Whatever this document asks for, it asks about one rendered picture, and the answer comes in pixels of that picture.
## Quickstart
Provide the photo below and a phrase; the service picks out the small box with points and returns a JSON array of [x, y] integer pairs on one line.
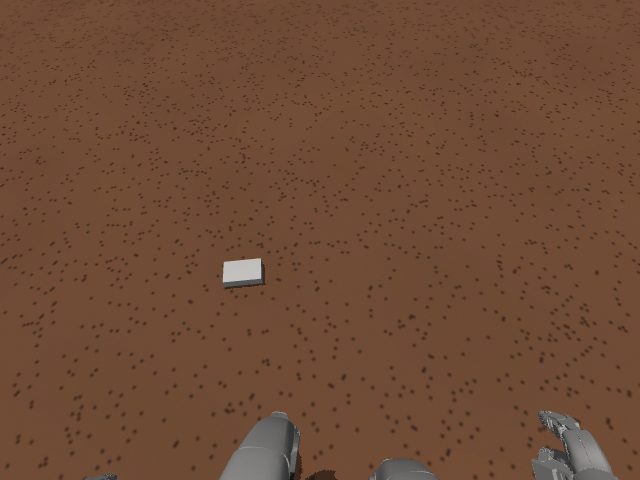
[[242, 272]]

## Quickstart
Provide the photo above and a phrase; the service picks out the right robot hand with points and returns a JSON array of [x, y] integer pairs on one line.
[[581, 450]]

